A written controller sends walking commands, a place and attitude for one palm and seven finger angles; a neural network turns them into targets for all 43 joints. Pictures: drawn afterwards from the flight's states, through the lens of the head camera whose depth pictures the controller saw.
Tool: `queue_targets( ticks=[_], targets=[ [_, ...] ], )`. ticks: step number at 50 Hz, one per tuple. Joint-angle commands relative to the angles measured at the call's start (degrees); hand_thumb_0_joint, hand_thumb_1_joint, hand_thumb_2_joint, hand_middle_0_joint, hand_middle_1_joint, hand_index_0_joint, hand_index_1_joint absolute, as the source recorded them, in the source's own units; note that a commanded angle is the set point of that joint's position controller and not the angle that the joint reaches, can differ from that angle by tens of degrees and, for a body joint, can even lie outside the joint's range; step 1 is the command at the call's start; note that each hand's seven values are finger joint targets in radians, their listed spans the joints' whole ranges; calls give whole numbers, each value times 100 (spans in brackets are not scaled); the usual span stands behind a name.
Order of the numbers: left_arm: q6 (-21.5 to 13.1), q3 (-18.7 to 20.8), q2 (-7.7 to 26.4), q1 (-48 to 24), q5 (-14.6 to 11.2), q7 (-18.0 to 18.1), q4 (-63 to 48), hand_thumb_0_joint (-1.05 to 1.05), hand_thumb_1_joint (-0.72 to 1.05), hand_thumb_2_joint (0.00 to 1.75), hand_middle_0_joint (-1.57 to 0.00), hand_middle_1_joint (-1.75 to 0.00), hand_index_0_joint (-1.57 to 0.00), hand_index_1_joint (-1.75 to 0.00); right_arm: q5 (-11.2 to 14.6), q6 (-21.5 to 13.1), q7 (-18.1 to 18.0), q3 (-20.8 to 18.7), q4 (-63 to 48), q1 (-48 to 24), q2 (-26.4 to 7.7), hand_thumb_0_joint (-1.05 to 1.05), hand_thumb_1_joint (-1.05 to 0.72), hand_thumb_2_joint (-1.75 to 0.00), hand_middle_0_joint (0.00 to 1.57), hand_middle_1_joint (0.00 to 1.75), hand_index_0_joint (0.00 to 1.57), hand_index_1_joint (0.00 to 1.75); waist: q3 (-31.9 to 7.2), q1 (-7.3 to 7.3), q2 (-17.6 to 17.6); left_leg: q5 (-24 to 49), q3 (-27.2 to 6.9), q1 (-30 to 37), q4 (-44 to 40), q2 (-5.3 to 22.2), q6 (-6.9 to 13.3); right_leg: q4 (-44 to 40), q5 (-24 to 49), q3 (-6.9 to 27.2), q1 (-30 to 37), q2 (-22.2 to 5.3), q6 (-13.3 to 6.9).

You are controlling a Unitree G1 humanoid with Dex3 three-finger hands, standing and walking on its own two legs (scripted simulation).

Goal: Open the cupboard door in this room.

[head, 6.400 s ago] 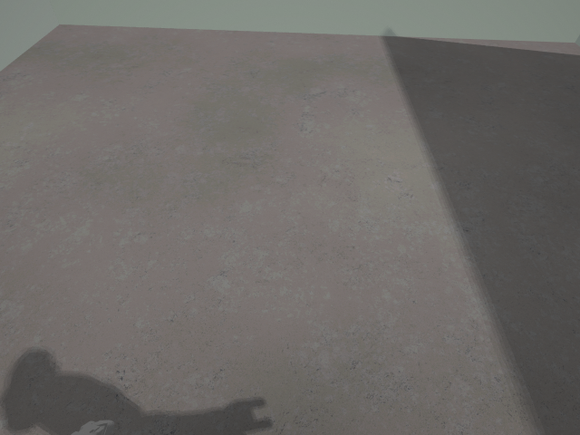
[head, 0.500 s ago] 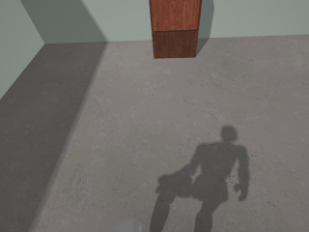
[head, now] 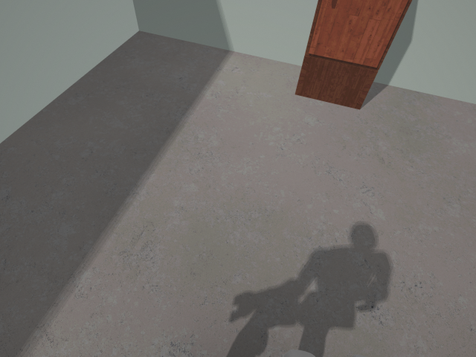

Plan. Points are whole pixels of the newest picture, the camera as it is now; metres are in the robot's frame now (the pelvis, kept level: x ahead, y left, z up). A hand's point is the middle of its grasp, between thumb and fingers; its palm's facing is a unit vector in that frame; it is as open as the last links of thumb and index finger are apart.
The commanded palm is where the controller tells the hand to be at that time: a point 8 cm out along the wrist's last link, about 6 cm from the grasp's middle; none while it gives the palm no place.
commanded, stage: turn or walk to find it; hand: left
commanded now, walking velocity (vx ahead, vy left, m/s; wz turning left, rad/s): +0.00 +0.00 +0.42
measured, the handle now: out of the picture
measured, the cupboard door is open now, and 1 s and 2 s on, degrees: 0 0 0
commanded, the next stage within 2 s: stand and wait in 0.52 s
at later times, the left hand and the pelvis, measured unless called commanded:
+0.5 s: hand out of the picture +0.02 +0.16 -0.15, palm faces +0.22 -0.94 -0.25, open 7.4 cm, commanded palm none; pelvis -0.02 -0.04 +0.00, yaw +14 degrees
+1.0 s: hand out of the picture -0.09 +0.17 -0.18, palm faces +0.33 -0.92 -0.23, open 7.4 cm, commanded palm none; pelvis -0.04 -0.01 +0.00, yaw +17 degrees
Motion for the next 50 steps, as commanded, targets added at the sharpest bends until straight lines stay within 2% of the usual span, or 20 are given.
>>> queue_targets(
  ticks=[1, 6, 9, 10, 11, 12, 13, 15, 17, 27, 30, 31, 32, 33, 34, 36, 39, 44, 47, 50],
  targets=[
    [-141, 109, 326, -133, 19, 15, -503, 0, 90, 90, -20, -30, -20, -30, -36, -68, -79, -346, -303, 347, -1201, 0, -90, -90, 20, 30, 20, 30, -411, -248, 933, 1777, -1444, 266, -971, 1411, 732, -497, -16, 16, -100, 118, 49],
    [-194, 88, 275, -206, -21, 39, -646, 0, 90, 90, -20, -30, -20, -30, -76, -25, -72, -412, -363, 376, -1222, 0, -90, -90, 20, 30, 20, 30, -512, -222, 1190, 2014, -1838, 72, -738, 1359, 717, -1577, -88, -33, 522, 336, -41],
    [-297, 115, 355, 183, -40, 67, -571, 0, 90, 90, -20, -30, -20, -30, -31, -13, -63, -425, -402, 382, -1152, 0, -90, -90, 20, 30, 20, 30, -750, 1, 842, 1954, -1777, -366, -153, 1047, 390, -3299, 1036, -86, 1643, 375, -86],
    [-362, 152, 628, 351, -2, 95, -544, 0, 90, 90, -20, -30, -20, -30, 14, -24, -33, -411, -403, 462, -957, 0, -90, -90, 20, 30, 20, 30, -855, 55, 271, 1192, -1544, -947, 335, 733, 84, -3934, 1443, 373, 2410, -108, -204],
    [-415, 254, 1105, 485, 80, 143, -538, 0, 90, 90, -20, -30, -20, -30, 41, -41, 0, -331, -523, 561, -558, 0, -90, -90, 20, 30, 20, 30, -946, 84, -1204, -756, -521, -1965, 1477, -82, -356, -4196, 1952, 1763, 2958, -1580, -723],
    [-377, 216, 1201, 431, 37, 125, -611, 0, 90, 90, -20, -30, -20, -30, -28, 21, -32, -373, -580, 377, -674, 0, -90, -90, 20, 30, 20, 30, -731, 152, -1095, -1922, -444, -1974, 2589, -112, -436, -4229, 2397, 1957, 2183, -2222, -1261],
    [-403, 262, 1058, 189, 28, 145, -664, 0, 90, 90, -20, -30, -20, -30, -61, 106, -34, -399, -514, 377, -752, 0, -90, -90, 20, 30, 20, 30, -628, 57, -1302, -1839, -603, -1994, 3369, 38, -442, -4294, 2284, 1879, 1783, -2045, -1368],
    [-386, 150, 709, -324, 8, 139, -737, 0, 90, 90, -20, -30, -20, -30, -49, 165, 29, -424, -296, 523, -769, 0, -90, -90, 20, 30, 20, 30, -247, -222, -656, -1166, -509, -1969, 4103, 223, -500, -4164, 2257, 1034, 1383, -1502, -1209],
    [-420, 99, 584, -426, 25, 124, -751, 0, 90, 90, -20, -30, -20, -30, -50, 192, 67, -385, -156, 738, -661, 0, -90, -90, 20, 30, 20, 30, -272, -298, -695, -761, -290, -1878, 4167, 275, -622, -4042, 2547, 368, 1480, -1200, -1082],
    [-358, 223, 967, 336, 109, 106, -306, 0, 90, 90, -20, -30, -20, -30, 30, 106, 56, -224, -254, 51, -503, 0, -90, -90, 20, 30, 20, 30, -534, 151, -1057, -1335, 293, -1129, 1798, 339, -638, -3615, 3415, 119, 2084, -1461, -1279],
    [-325, 212, 929, 208, 60, 97, -152, 0, 90, 90, -20, -30, -20, -30, 37, 19, 6, -185, -68, 511, -494, 0, -90, -90, 20, 30, 20, 30, -704, -103, -878, -287, 452, -70, 200, 243, -551, -3069, 3232, -172, 1751, -1222, -910],
    [-287, 179, 798, 227, 4, 93, -148, 0, 90, 90, -20, -30, -20, -30, 18, -36, 2, -212, 10, 710, -664, 0, -90, -90, 20, 30, 20, 30, -770, -225, -343, 482, 297, 629, -499, 439, -467, -2611, 2688, -383, 1269, -1018, -631],
    [-250, 126, 470, 385, -28, 77, -230, 0, 90, 90, -20, -30, -20, -30, -33, -105, -15, -302, 7, 847, -1152, 0, -90, -90, 20, 30, 20, 30, -964, -255, 1009, 1737, -1095, 1326, -749, 1587, -54, -1725, 1018, -723, 274, -414, -259],
    [-222, 6, 202, 273, -20, 73, -342, 0, 90, 90, -20, -30, -20, -30, -29, -77, -41, -348, -7, 902, -1472, 0, -90, -90, 20, 30, 20, 30, -781, -301, 1798, 2723, -1782, 1050, -957, 2422, 549, -949, -1107, -585, -165, -68, -100],
    [-148, 5, 265, -57, 12, 112, -281, 0, 90, 90, -20, -30, -20, -30, -43, -96, -115, -321, 94, 883, -1353, 0, -90, -90, 20, 30, 20, 30, -712, -447, 1694, 2157, -1710, 520, -1127, 2309, 667, -374, -1143, -129, 49, -47, -148],
    [-128, 23, 281, -45, -1, 53, -40, 0, 90, 90, -20, -30, -20, -30, -43, -103, -190, -198, 49, 298, -1022, 0, -90, -90, 20, 30, 20, 30, -235, -193, 1404, 1635, -1295, 82, -1169, 1930, 649, -82, -562, 118, -12, -81, -181],
    [-168, -72, 112, 264, 3, 13, 254, 0, 90, 90, -20, -30, -20, -30, -8, -156, -213, -139, 118, 190, -892, 0, -90, -90, 20, 30, 20, 30, -351, -101, 1018, 2481, -717, 564, -1005, 1599, 578, -592, -192, -10, 138, 3, -125],
    [-215, -173, -8, 336, -11, 45, 424, 0, 90, 90, -20, -30, -20, -30, -4, -146, -206, -159, 349, 357, -850, 0, -90, -90, 20, 30, 20, 30, -417, -157, 969, 2328, -686, 655, -945, 1527, 533, -2074, 2, -162, 788, 114, -119],
    [-299, -203, 3, 836, 12, 81, 681, 0, 90, 90, -20, -30, -20, -30, 47, -159, -198, -130, 430, 268, -680, 0, -90, -90, 20, 30, 20, 30, -439, 66, 608, 1410, -501, 295, -612, 1204, 201, -3566, 1252, -178, 1581, 73, -137],
    [-400, -193, 335, 524, 19, 115, 677, 0, 90, 90, -20, -30, -20, -30, 80, -131, -134, -64, 523, 501, -265, 0, -90, -90, 20, 30, 20, 30, -131, -180, -349, 121, -93, 77, -447, 572, -265, -3969, 1628, 612, 1312, -621, -507]
  ],
)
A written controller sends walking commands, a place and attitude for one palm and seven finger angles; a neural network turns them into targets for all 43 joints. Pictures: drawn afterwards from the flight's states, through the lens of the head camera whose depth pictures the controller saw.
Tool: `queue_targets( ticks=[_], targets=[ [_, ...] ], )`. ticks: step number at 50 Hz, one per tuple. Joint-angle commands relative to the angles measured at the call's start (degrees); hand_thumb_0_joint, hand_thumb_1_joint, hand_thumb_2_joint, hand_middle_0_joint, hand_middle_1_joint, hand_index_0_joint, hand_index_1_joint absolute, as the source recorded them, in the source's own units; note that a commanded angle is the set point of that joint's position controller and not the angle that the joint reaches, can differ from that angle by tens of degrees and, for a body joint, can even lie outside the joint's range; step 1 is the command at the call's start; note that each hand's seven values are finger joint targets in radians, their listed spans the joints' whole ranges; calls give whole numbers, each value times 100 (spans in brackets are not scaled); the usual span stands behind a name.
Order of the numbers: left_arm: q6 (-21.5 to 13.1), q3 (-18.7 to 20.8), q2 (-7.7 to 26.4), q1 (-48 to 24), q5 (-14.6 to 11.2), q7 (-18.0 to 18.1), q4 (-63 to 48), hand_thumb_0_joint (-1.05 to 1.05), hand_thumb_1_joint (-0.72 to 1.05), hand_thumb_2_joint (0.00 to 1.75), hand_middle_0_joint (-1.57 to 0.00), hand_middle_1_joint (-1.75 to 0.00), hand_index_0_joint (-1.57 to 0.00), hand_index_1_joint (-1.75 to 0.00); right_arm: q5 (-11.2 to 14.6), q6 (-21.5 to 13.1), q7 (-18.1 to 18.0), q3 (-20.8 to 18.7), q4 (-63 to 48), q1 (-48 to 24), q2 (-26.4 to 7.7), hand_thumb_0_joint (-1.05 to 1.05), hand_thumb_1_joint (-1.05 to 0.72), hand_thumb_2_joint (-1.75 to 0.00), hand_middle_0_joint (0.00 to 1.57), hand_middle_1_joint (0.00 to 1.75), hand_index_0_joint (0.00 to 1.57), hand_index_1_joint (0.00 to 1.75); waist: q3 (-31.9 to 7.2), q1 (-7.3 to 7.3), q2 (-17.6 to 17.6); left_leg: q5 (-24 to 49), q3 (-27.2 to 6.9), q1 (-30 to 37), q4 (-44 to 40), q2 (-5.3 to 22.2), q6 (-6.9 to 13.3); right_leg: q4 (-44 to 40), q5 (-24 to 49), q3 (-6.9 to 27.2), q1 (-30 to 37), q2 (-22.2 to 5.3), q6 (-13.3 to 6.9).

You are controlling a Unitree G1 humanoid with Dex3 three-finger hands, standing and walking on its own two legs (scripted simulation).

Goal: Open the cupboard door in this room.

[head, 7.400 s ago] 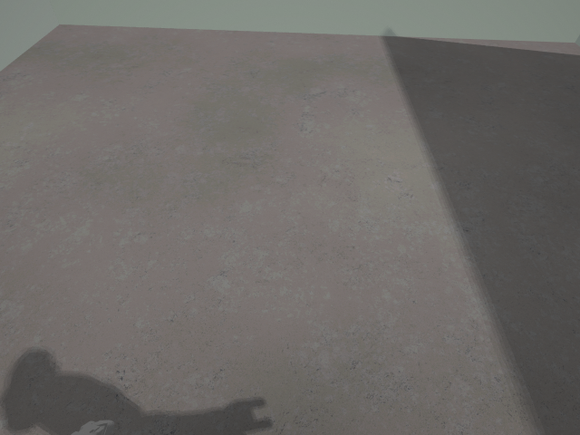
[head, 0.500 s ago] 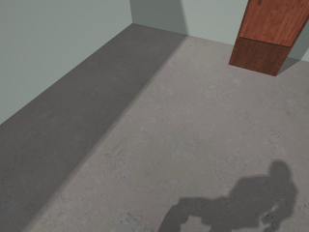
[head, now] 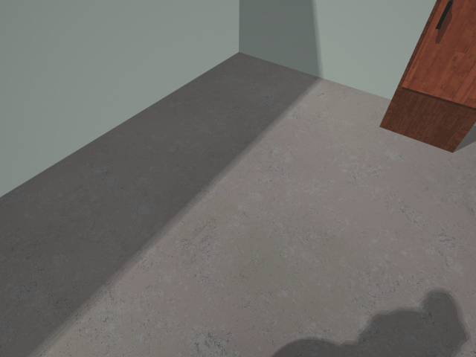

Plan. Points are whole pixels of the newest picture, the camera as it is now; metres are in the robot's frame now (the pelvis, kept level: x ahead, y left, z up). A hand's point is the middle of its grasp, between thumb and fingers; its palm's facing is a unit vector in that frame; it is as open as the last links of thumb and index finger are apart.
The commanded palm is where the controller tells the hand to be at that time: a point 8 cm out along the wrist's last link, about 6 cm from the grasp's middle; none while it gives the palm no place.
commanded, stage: stand and wait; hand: left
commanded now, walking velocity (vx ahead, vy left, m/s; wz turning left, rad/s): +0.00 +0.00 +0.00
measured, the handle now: (444, 14) +1.71 -0.91 -0.01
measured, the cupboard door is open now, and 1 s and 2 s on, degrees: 0 0 0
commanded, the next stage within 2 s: turn or walk to find it in 0.42 s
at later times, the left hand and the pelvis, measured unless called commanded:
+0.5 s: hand out of the picture -0.01 +0.15 -0.17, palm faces +0.01 -0.99 -0.17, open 7.4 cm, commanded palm none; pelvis -0.01 -0.01 +0.01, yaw -1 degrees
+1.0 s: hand out of the picture +0.05 +0.15 -0.17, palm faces -0.05 -0.97 -0.23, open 7.4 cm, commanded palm none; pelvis -0.01 -0.03 +0.00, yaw -4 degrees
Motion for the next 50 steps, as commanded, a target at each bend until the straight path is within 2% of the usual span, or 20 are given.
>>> queue_targets(
  ticks=[1, 2, 4, 8, 12, 21, 29, 32, 34, 36, 37, 38, 39, 40, 41, 42, 43, 44, 46, 50],
  targets=[
    [-192, 117, 747, 138, 23, 41, -90, 0, 90, 90, -20, -30, -20, -30, -40, 46, -4, -81, -57, 459, -510, 0, -90, -90, 20, 30, 20, 30, 307, -240, -1060, 38, -380, -15, -413, 400, -133, -1240, 180, 911, -494, -716, -377],
    [-184, 104, 671, 89, 16, 36, -84, 0, 90, 90, -20, -30, -20, -30, -59, 56, -8, -70, 7, 548, -532, 0, -90, -90, 20, 30, 20, 30, 461, -255, -1164, 78, -357, 150, -421, 422, -118, -1407, -323, 912, -813, -700, -413],
    [-164, 86, 571, 52, 0, 33, -95, 0, 90, 90, -20, -30, -20, -30, -65, 10, -7, -29, 145, 729, -528, 0, -90, -90, 20, 30, 20, 30, 473, -261, -643, 336, -451, 243, -638, 528, -65, -1352, -565, 744, -830, -497, -337],
    [-169, 71, 459, 274, -38, 45, 60, 0, 90, 90, -20, -30, -20, -30, -54, -69, -35, 36, 309, 823, -502, 0, -90, -90, 20, 30, 20, 30, 277, -134, 106, 472, -542, 15, -900, 635, -38, -1156, 14, 563, -246, -322, -270],
    [-188, 62, 406, 348, -55, 54, 149, 0, 90, 90, -20, -30, -20, -30, -47, -104, -59, 65, 432, 1003, -470, 0, -90, -90, 20, 30, 20, 30, 167, -105, 160, 666, -547, -12, -927, 668, -48, -1120, 377, 496, 50, -308, -286],
    [-187, 56, 271, 449, -59, 74, 237, 0, 90, 90, -20, -30, -20, -30, -47, -87, -80, 53, 601, 1385, -325, 0, -90, -90, 20, 30, 20, 30, 291, -116, 34, 446, -486, -116, -927, 656, -63, -1203, 100, 491, -24, -285, -309],
    [4, 331, 428, 150, 11, 9, -67, 0, 90, 90, -20, -30, -20, -30, -70, 47, -139, -164, 338, 1218, -453, 0, -90, -90, 20, 30, 20, 30, 487, -183, 22, -373, -277, -384, -401, 852, -26, -848, -424, 920, -837, -162, -447],
    [42, 399, 417, 88, 42, -29, -267, 0, 90, 90, -20, -30, -20, -30, -81, 50, -142, -258, 100, 1045, -595, 0, -90, -90, 20, 30, 20, 30, 348, -182, 232, -673, -420, -351, -457, 1081, 73, -467, -430, 900, -1126, 9, -427],
    [52, 432, 382, 50, 60, -61, -412, 0, 90, 90, -20, -30, -20, -30, -83, 34, -142, -321, -50, 922, -745, 0, -90, -90, 20, 30, 20, 30, 269, -176, 559, -852, -650, -322, -688, 1379, 198, 35, -283, 718, -1279, 219, -358],
    [80, 458, 285, 53, 78, -97, -529, 0, 90, 90, -20, -30, -20, -30, -86, 9, -142, -395, -207, 745, -961, 0, -90, -90, 20, 30, 20, 30, 154, -147, 1043, -990, -1013, -499, -1083, 1922, 461, 1118, -271, 286, -1231, 414, -256],
    [92, 439, 191, 151, 104, -98, -528, 0, 90, 90, -20, -30, -20, -30, -91, -17, -140, -402, -241, 622, -975, 0, -90, -90, 20, 30, 20, 30, 37, -99, 1213, -697, -1075, -573, -1168, 2099, 649, 1652, -582, 109, -1128, 378, -194],
    [69, 416, 105, 246, 114, -92, -522, 0, 90, 90, -20, -30, -20, -30, -106, -33, -134, -383, -255, 554, -940, 0, -90, -90, 20, 30, 20, 30, -72, -76, 1069, -186, -988, -575, -1025, 2082, 749, 1655, -832, 78, -987, 307, -171],
    [27, 387, 62, 369, 115, -79, -473, 0, 90, 90, -20, -30, -20, -30, -124, -36, -124, -350, -266, 466, -904, 0, -90, -90, 20, 30, 20, 30, -33, 9, 878, 220, -775, -756, -747, 1954, 701, 1219, -690, 58, -660, 256, -164],
    [-42, 352, 50, 596, 113, -61, -366, 0, 90, 90, -20, -30, -20, -30, -122, -41, -112, -304, -264, 440, -819, 0, -90, -90, 20, 30, 20, 30, -112, 103, 487, 382, -565, -909, -327, 1647, 512, 473, -66, 131, -222, 215, -183],
    [-136, 335, 257, 702, 138, -23, -286, 0, 90, 90, -20, -30, -20, -30, -96, -46, -98, -251, -263, 490, -599, 0, -90, -90, 20, 30, 20, 30, -61, 105, -327, 276, -174, -1100, 384, 1054, 166, -342, 806, 837, -18, -199, -298],
    [-212, 305, 595, 653, 116, 14, -254, 0, 90, 90, -20, -30, -20, -30, -32, -31, -66, -157, -284, 606, -301, 0, -90, -90, 20, 30, 20, 30, -119, -60, -1155, -556, 182, -1233, 830, 549, -130, -907, 1223, 1773, 36, -1057, -612],
    [-285, 334, 866, 579, 71, 22, -265, 0, 90, 90, -20, -30, -20, -30, -47, 28, -59, -140, -290, 481, -444, 0, -90, -90, 20, 30, 20, 30, -176, 37, -1450, -1280, -137, -1076, 1194, 446, -168, -1334, 1443, 2141, -107, -1351, -945],
    [-319, 326, 989, 337, 68, 25, -285, 0, 90, 90, -20, -30, -20, -30, -48, 29, -48, -181, -267, 351, -697, 0, -90, -90, 20, 30, 20, 30, -110, 1, -1202, -1350, -341, -972, 1371, 488, -125, -1352, 1676, 1980, -138, -1346, -1124],
    [-299, 264, 778, 27, 45, 47, -266, 0, 90, 90, -20, -30, -20, -30, -36, 39, -42, -122, -106, 536, -522, 0, -90, -90, 20, 30, 20, 30, -155, -148, -807, -1117, -415, -897, 1475, 455, -149, -1007, 2522, 1408, 104, -1273, -1195],
    [-217, 294, 834, -60, 46, 73, -279, 0, 90, 90, -20, -30, -20, -30, -27, 90, -18, -85, -71, 512, -467, 0, -90, -90, 20, 30, 20, 30, -138, -77, -656, -925, -295, -862, 1184, 384, -248, -753, 3072, 807, 432, -1221, -1117]
  ],
)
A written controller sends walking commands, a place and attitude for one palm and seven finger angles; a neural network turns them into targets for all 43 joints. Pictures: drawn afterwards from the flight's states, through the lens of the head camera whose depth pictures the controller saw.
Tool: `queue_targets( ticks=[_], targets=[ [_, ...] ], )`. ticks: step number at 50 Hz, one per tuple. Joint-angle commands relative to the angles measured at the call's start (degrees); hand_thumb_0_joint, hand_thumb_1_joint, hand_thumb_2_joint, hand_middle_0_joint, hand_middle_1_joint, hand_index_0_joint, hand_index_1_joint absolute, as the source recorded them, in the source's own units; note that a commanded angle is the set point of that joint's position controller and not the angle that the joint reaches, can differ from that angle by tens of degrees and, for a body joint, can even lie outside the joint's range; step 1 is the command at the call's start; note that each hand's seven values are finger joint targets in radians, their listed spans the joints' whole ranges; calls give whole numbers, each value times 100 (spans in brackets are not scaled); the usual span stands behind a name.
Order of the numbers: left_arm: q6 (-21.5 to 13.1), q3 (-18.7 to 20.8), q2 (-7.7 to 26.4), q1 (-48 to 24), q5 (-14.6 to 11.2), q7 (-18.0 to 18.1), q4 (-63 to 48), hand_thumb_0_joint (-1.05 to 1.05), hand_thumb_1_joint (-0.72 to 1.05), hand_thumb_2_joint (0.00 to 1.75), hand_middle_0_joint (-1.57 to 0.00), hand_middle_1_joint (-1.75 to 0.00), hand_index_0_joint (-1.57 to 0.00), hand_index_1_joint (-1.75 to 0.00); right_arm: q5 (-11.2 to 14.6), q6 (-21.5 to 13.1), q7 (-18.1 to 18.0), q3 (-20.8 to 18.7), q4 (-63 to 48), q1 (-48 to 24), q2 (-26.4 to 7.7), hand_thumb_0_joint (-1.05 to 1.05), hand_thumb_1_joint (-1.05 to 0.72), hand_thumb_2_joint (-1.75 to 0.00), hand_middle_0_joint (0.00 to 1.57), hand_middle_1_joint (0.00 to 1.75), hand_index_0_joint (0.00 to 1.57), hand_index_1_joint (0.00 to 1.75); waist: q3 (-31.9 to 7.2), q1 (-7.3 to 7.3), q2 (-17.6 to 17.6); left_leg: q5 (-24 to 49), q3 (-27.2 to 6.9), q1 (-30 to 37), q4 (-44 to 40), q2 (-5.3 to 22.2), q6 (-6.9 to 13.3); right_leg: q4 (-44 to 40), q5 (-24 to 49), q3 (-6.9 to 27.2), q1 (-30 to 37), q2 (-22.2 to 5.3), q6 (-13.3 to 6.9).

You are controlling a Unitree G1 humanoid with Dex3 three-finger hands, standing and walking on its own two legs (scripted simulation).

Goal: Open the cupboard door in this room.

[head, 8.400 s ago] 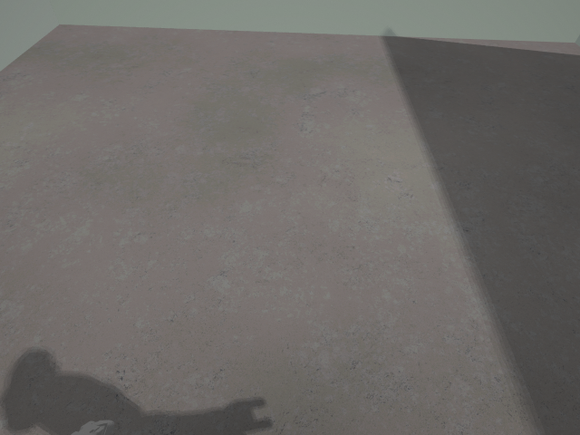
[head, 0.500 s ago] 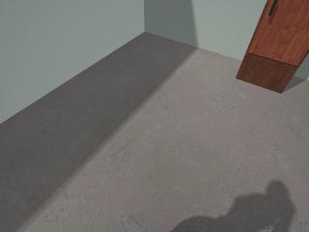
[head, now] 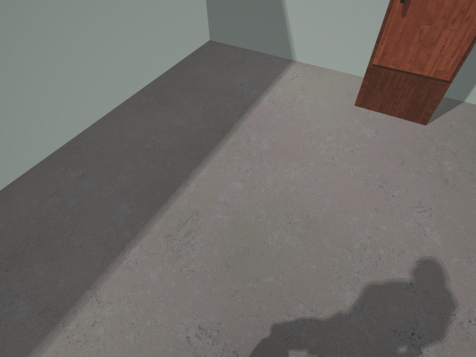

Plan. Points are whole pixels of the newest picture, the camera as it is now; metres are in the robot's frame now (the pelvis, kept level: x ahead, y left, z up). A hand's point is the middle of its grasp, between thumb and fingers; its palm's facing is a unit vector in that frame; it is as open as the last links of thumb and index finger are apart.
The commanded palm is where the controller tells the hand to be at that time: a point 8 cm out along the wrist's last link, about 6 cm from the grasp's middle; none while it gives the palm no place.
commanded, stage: turn or walk to find it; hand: left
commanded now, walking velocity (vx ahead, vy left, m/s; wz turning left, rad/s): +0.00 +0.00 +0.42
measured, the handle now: out of the picture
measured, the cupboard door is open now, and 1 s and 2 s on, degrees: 0 0 0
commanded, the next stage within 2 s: stand and wait in 0.42 s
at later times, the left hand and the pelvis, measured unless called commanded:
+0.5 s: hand out of the picture +0.01 +0.20 -0.15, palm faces +0.22 -0.93 -0.31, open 7.4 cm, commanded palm none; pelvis -0.03 -0.02 +0.00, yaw +12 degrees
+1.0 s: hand out of the picture -0.11 +0.19 -0.17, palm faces +0.39 -0.89 -0.22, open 7.4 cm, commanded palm none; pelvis -0.06 -0.01 +0.01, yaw +21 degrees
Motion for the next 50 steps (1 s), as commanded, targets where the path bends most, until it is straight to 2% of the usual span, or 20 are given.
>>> queue_targets(
  ticks=[1, 5, 7, 8, 10, 14, 20, 21, 23, 24, 26, 28, 35, 39, 40, 41, 42, 44, 46, 50],
  targets=[
    [-29, 243, 1012, 316, 11, 89, -127, 0, 90, 90, -20, -30, -20, -30, 1, -26, 8, 21, -200, 204, -201, 0, -90, -90, 20, 30, 20, 30, -167, 148, -803, 153, -12, -221, -285, 53, -76, -900, 3303, 1067, 762, -1609, -611],
    [43, 311, 1088, 190, -34, 81, -234, 0, 90, 90, -20, -30, -20, -30, -18, -70, 49, -19, -234, 331, -436, 0, -90, -90, 20, 30, 20, 30, -373, 49, -433, 1797, -131, 624, -1488, 265, 3, -345, 2615, 599, 444, -1399, -133],
    [120, 266, 793, 34, -51, 48, -473, 0, 90, 90, -20, -30, -20, -30, -82, -78, 49, -110, -338, 287, -868, 0, -90, -90, 20, 30, 20, 30, -316, 8, 1010, 3127, -1356, 808, -1943, 1201, 559, 485, 559, -144, -350, -555, 447],
    [148, 238, 730, -264, -45, 48, -567, 0, 90, 90, -20, -30, -20, -30, -86, -83, 25, -141, -336, 330, -935, 0, -90, -90, 20, 30, 20, 30, -99, -110, 1471, 3422, -1853, 637, -2368, 1491, 919, 1239, -804, -83, -628, -311, 531],
    [188, 275, 776, -408, -35, 29, -664, 0, 90, 90, -20, -30, -20, -30, -93, -100, -21, -161, -389, 334, -975, 0, -90, -90, 20, 30, 20, 30, -3, -91, 1058, 3621, -2007, 663, -2346, 1590, 1207, 2163, -1419, 385, -1058, -360, 482],
    [169, 277, 621, -301, -56, -21, -730, 0, 90, 90, -20, -30, -20, -30, -115, -89, -30, -231, -534, 277, -1090, 0, -90, -90, 20, 30, 20, 30, -391, -80, 720, 4009, -1654, 1153, -2018, 1229, 1123, 1966, -1162, 440, -1166, -230, 561],
    [89, 297, 690, 306, -82, -8, -704, 0, 90, 90, -20, -30, -20, -30, -81, -6, 46, -331, -765, 85, -1148, 0, -90, -90, 20, 30, 20, 30, -656, 122, 657, 3504, -1594, 557, -1538, 752, 747, -362, 80, 227, 229, -23, 594],
    [48, 329, 846, 490, -63, 17, -675, 0, 90, 90, -20, -30, -20, -30, -48, -3, 70, -329, -827, 65, -1023, 0, -90, -90, 20, 30, 20, 30, -665, 203, 337, 2780, -1454, 37, -1264, 536, 501, -1026, 607, 358, 862, -254, 566],
    [4, 442, 1616, 530, 52, 67, -735, 0, 90, 90, -20, -30, -20, -30, -27, 10, 117, -222, -1085, -79, -480, 0, -90, -90, 20, 30, 20, 30, -365, 310, -1851, -503, -341, -1421, 483, -498, -88, -1580, 1300, 2299, 1146, -2332, -363],
    [-10, 447, 1505, 513, 15, 66, -768, 0, 90, 90, -20, -30, -20, -30, -85, 110, 92, -267, -1068, -237, -676, 0, -90, -90, 20, 30, 20, 30, -254, 379, -1913, -791, -658, -1270, 1361, -266, -46, -1692, 1180, 2410, 419, -2429, -638],
    [14, 348, 1206, 44, 28, 73, -801, 0, 90, 90, -20, -30, -20, -30, -70, 161, 118, -262, -853, -131, -598, 0, -90, -90, 20, 30, 20, 30, 125, 76, -1107, -299, -610, -1222, 2217, -144, -42, -1498, 1489, 1740, 72, -1944, -631],
    [-19, 269, 1099, -77, 36, 49, -832, 0, 90, 90, -20, -30, -20, -30, -54, 160, 144, -205, -680, 109, -499, 0, -90, -90, 20, 30, 20, 30, 55, -42, -1028, 53, -405, -1008, 2139, -145, -120, -1287, 2053, 1076, 130, -1557, -455],
    [-14, 327, 1361, 597, 66, 52, -431, 0, 90, 90, -20, -30, -20, -30, 13, 74, 129, -74, -708, -441, -456, 0, -90, -90, 20, 30, 20, 30, -105, 329, -1208, -191, 5, -523, 329, -141, -180, -1058, 2992, 1074, 817, -1704, -641],
    [47, 378, 1357, 434, -12, 66, -398, 0, 90, 90, -20, -30, -20, -30, 4, -33, 107, -52, -560, -19, -525, 0, -90, -90, 20, 30, 20, 30, -457, 81, -922, 1161, 130, 584, -1582, -80, -111, -368, 2700, 685, 643, -1551, -172],
    [82, 352, 1213, 440, -51, 43, -423, 0, 90, 90, -20, -30, -20, -30, -5, -80, 120, -90, -563, 55, -757, 0, -90, -90, 20, 30, 20, 30, -556, 30, -232, 1976, -359, 1190, -1967, 298, 30, 126, 1891, 352, 90, -1246, 128],
    [124, 311, 923, 522, -64, 16, -578, 0, 90, 90, -20, -30, -20, -30, -68, -91, 103, -187, -621, 135, -1194, 0, -90, -90, 20, 30, 20, 30, -542, 18, 1011, 3111, -1613, 1510, -1993, 1374, 542, 846, 212, -96, -839, -677, 491],
    [157, 244, 798, 212, -35, 23, -690, 0, 90, 90, -20, -30, -20, -30, -74, -49, 88, -235, -615, 235, -1347, 0, -90, -90, 20, 30, 20, 30, -374, -148, 1525, 3349, -2119, 1114, -2408, 1894, 1070, 1726, -1620, -40, -1098, -405, 590],
    [256, 298, 873, -137, -14, 18, -678, 0, 90, 90, -20, -30, -20, -30, -88, -42, 4, -206, -583, 48, -1171, 0, -90, -90, 20, 30, 20, 30, -38, -97, 1323, 2798, -1928, 617, -2478, 1554, 1142, 2595, -1397, 467, -1291, -456, 555],
    [224, 295, 791, 46, -2, -39, -583, 0, 90, 90, -20, -30, -20, -30, -83, -65, -12, -172, -670, -153, -1061, 0, -90, -90, 20, 30, 20, 30, -120, 26, 824, 2993, -1490, 770, -2309, 1262, 1023, 2718, -990, 466, -1371, -422, 601],
    [207, 280, 711, -55, -36, -45, -683, 0, 90, 90, -20, -30, -20, -30, -83, -57, 6, -243, -713, 11, -1123, 0, -90, -90, 20, 30, 20, 30, -276, -70, 700, 3254, -1464, 917, -2174, 1149, 1046, 2121, -993, 405, -1193, -309, 674]
  ],
)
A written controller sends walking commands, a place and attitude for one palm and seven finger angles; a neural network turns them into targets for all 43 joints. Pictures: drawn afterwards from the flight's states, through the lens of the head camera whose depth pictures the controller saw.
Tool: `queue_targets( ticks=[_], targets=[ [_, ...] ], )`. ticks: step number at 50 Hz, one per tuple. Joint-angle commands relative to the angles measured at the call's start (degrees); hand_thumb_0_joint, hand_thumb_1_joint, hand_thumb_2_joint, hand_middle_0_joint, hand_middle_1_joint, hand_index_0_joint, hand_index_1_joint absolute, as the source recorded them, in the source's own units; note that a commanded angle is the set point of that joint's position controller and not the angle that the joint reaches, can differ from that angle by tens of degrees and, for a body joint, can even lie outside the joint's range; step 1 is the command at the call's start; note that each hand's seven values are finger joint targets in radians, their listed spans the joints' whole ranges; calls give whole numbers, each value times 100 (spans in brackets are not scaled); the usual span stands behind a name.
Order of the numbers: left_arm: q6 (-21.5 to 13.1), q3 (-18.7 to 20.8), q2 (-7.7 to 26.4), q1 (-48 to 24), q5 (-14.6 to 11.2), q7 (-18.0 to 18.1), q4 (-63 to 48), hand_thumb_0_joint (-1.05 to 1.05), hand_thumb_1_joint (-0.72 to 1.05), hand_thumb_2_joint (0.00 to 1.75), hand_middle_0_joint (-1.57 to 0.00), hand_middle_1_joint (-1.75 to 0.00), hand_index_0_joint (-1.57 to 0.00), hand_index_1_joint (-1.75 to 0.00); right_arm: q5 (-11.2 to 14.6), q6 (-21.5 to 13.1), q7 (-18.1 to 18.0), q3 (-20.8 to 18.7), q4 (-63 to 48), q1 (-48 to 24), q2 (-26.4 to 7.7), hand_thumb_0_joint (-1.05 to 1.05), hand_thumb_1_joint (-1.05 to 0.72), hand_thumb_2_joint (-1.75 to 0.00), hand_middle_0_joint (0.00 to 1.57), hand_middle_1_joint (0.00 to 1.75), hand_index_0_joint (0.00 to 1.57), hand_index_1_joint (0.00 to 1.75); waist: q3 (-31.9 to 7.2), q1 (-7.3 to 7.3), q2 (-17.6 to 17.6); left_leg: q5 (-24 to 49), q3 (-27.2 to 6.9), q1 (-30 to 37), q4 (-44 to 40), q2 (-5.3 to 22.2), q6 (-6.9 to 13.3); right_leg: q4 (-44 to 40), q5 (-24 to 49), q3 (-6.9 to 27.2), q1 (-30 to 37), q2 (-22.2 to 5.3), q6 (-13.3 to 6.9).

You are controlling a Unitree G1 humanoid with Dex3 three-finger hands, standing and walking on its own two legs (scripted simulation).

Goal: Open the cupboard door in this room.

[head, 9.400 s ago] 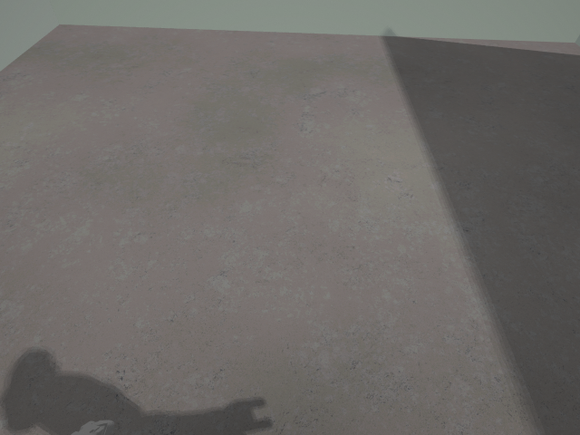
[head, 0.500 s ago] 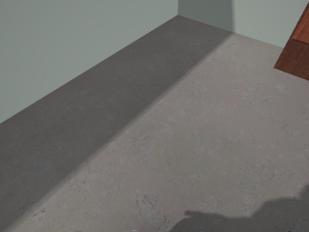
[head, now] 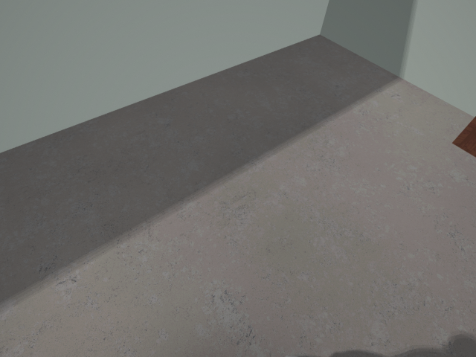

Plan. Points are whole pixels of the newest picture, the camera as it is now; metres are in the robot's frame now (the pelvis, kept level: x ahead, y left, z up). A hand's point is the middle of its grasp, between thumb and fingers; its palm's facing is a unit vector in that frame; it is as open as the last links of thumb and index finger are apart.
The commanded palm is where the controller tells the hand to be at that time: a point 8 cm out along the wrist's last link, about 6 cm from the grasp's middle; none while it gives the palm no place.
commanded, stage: turn or walk to find it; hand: left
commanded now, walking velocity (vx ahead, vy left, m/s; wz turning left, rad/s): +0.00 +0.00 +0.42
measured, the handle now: out of the picture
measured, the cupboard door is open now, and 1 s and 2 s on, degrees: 0 0 0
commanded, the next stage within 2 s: none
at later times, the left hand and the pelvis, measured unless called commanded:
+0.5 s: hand out of the picture -0.02 +0.17 -0.17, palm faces +0.23 -0.95 -0.22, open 7.4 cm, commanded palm none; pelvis -0.04 -0.03 +0.00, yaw +14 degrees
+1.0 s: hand out of the picture -0.06 +0.21 -0.16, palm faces +0.40 -0.88 -0.26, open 7.4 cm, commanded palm none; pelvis -0.07 -0.02 +0.00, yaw +24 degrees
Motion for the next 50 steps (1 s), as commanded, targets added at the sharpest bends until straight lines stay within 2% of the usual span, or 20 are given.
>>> queue_targets(
  ticks=[1, 5, 7, 8, 9, 10, 11, 14, 16, 23, 26, 27, 28, 29, 30, 31, 33, 36, 45, 50],
  targets=[
    [-194, 89, 272, -201, -5, 11, -560, 0, 90, 90, -20, -30, -20, -30, -23, -50, -91, -322, -311, 296, -1285, 0, -90, -90, 20, 30, 20, 30, -470, -242, 1011, 2184, -1357, 532, -835, 1364, 888, -440, -65, 139, -274, 36, 87],
    [-234, 98, 279, 74, -33, 31, -600, 0, 90, 90, -20, -30, -20, -30, -37, 6, -47, -387, -436, 168, -1346, 0, -90, -90, 20, 30, 20, 30, -537, -123, 1158, 1925, -1584, 66, -655, 1217, 788, -1640, 279, 32, 539, 211, 48],
    [-294, 118, 349, 479, -23, 51, -526, 0, 90, 90, -20, -30, -20, -30, 3, 21, -29, -404, -523, 72, -1281, 0, -90, -90, 20, 30, 20, 30, -712, 77, 909, 1522, -1479, -306, -248, 932, 528, -2915, 1235, -51, 1359, 196, 51],
    [-349, 154, 579, 575, 17, 79, -529, 0, 90, 90, -20, -30, -20, -30, 45, 12, -4, -389, -559, 135, -1075, 0, -90, -90, 20, 30, 20, 30, -728, 103, 346, 897, -1225, -858, 182, 606, 245, -3461, 1507, 303, 1948, -213, -40],
    [-383, 266, 1083, 563, 91, 124, -566, 0, 90, 90, -20, -30, -20, -30, 69, 9, 33, -321, -687, 194, -719, 0, -90, -90, 20, 30, 20, 30, -642, 110, -1043, -453, -421, -1861, 1208, -86, -136, -3802, 1515, 1620, 2359, -1491, -503],
    [-339, 299, 1327, 466, 87, 119, -732, 0, 90, 90, -20, -30, -20, -30, 31, 58, 48, -346, -842, -44, -753, 0, -90, -90, 20, 30, 20, 30, -411, 229, -1291, -1800, -218, -1878, 2404, -243, -227, -4051, 1710, 2059, 1577, -2345, -1080],
    [-363, 335, 1187, 302, 63, 145, -779, 0, 90, 90, -20, -30, -20, -30, -24, 157, 36, -391, -809, -171, -887, 0, -90, -90, 20, 30, 20, 30, -229, 209, -1500, -1817, -484, -1901, 3277, -39, -193, -4159, 1448, 2109, 1024, -2237, -1217],
    [-385, 176, 755, -375, 65, 113, -951, 0, 90, 90, -20, -30, -20, -30, -21, 192, 116, -382, -501, 246, -805, 0, -90, -90, 20, 30, 20, 30, -59, -219, -709, -945, -282, -1840, 4138, 119, -313, -3747, 2107, 769, 910, -1459, -973],
    [-399, 172, 748, -334, 90, 128, -962, 0, 90, 90, -20, -30, -20, -30, -1, 196, 137, -352, -461, 303, -721, 0, -90, -90, 20, 30, 20, 30, -145, -194, -822, -892, -80, -1678, 3815, 154, -404, -3652, 2536, 392, 1061, -1388, -920],
    [-358, 275, 1125, 304, 123, 105, -695, 0, 90, 90, -20, -30, -20, -30, 65, 102, 119, -226, -619, -244, -650, 0, -90, -90, 20, 30, 20, 30, -480, 208, -997, -1345, 363, -1165, 1872, 144, -417, -3178, 3769, 290, 1844, -1638, -1124],
    [-320, 301, 1144, 196, 88, 97, -658, 0, 90, 90, -20, -30, -20, -30, 64, 32, 90, -215, -538, 122, -707, 0, -90, -90, 20, 30, 20, 30, -670, -8, -843, -578, 539, -376, 463, 110, -353, -2656, 3703, 7, 1705, -1557, -821],
    [-288, 289, 1093, 107, 32, 84, -667, 0, 90, 90, -20, -30, -20, -30, 52, -11, 95, -234, -461, 380, -826, 0, -90, -90, 20, 30, 20, 30, -792, -173, -472, 225, 474, 267, -308, 180, -293, -2227, 3277, -262, 1345, -1424, -546],
    [-240, 270, 814, 197, -13, 64, -782, 0, 90, 90, -20, -30, -20, -30, 11, -83, 86, -327, -474, 560, -1296, 0, -90, -90, 20, 30, 20, 30, -981, -254, 749, 1333, -752, 1094, -770, 1106, 63, -1257, 1879, -563, 333, -899, -170],
    [-212, 140, 445, 52, -7, 29, -991, 0, 90, 90, -20, -30, -20, -30, 1, -70, 57, -440, -470, 778, -1788, 0, -90, -90, 20, 30, 20, 30, -822, -361, 2103, 3249, -2056, 1371, -837, 2289, 753, -256, -944, -555, -859, -314, 142],
    [-112, 108, 530, -354, 50, 106, -1008, 0, 90, 90, -20, -30, -20, -30, 3, -55, -5, -444, -331, 1002, -1771, 0, -90, -90, 20, 30, 20, 30, -832, -551, 2009, 2997, -1995, 920, -860, 2278, 895, 392, -1081, 34, -685, -297, 81],
    [-107, 151, 514, -550, 30, 90, -991, 0, 90, 90, -20, -30, -20, -30, -17, -47, -63, -413, -351, 837, -1607, 0, -90, -90, 20, 30, 20, 30, -564, -483, 1715, 2625, -1910, 711, -879, 2053, 916, 778, -747, 194, -907, -268, 68],
    [-142, 174, 521, -369, 18, 7, -796, 0, 90, 90, -20, -30, -20, -30, -13, -68, -89, -300, -499, 283, -1357, 0, -90, -90, 20, 30, 20, 30, -380, -198, 1174, 2351, -1335, 542, -868, 1583, 810, 997, 34, 245, -877, -265, 101],
    [-146, 161, 510, -195, 13, -17, -673, 0, 90, 90, -20, -30, -20, -30, 11, -105, -83, -277, -545, 217, -1276, 0, -90, -90, 20, 30, 20, 30, -472, -142, 982, 2221, -1056, 525, -952, 1355, 764, 792, 338, 236, -673, -219, 162],
    [-146, 133, 428, -585, -1, 24, -919, 0, 90, 90, -20, -30, -20, -30, -30, -28, -47, -376, -529, 549, -1323, 0, -90, -90, 20, 30, 20, 30, -460, -344, 975, 1506, -1843, 532, -1002, 1342, 927, -350, 52, 285, -413, 16, 144],
    [-218, 120, 390, -170, -43, 54, -911, 0, 90, 90, -20, -30, -20, -30, -42, 18, -17, -429, -616, 403, -1329, 0, -90, -90, 20, 30, 20, 30, -681, -173, 994, 1732, -2048, 68, -659, 1091, 800, -1971, 447, 169, 674, 283, 18]
  ],
)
